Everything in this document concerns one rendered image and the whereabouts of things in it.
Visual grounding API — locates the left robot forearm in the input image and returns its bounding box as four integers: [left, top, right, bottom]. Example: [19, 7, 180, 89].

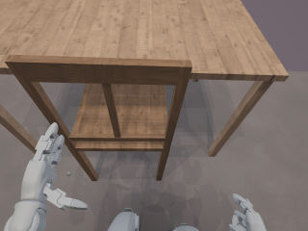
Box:
[4, 199, 48, 231]

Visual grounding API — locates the robot left shin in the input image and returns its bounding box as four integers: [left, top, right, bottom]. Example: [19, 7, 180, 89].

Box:
[123, 208, 133, 213]

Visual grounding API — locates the chair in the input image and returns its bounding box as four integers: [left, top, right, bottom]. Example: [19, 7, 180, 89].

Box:
[5, 55, 193, 181]

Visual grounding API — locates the left robot thigh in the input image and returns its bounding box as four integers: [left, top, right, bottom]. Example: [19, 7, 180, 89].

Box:
[107, 212, 140, 231]

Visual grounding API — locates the right robot hand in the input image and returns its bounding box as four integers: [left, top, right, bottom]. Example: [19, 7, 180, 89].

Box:
[229, 193, 267, 231]

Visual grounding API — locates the table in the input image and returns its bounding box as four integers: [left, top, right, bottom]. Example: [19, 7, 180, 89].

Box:
[0, 0, 290, 157]

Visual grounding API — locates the left robot hand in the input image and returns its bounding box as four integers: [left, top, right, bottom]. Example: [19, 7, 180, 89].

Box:
[20, 122, 89, 211]

